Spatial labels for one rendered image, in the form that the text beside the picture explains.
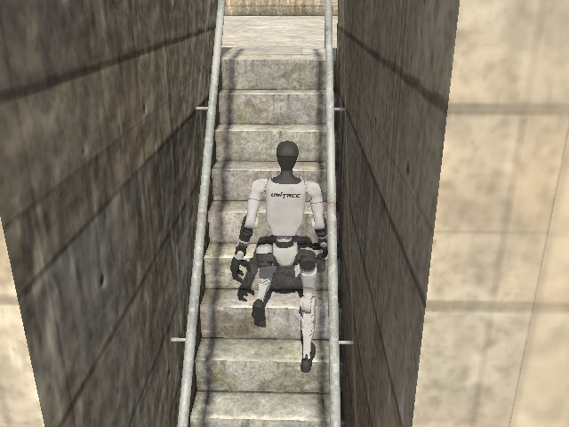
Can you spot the stairs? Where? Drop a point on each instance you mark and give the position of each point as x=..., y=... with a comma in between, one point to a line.
x=248, y=372

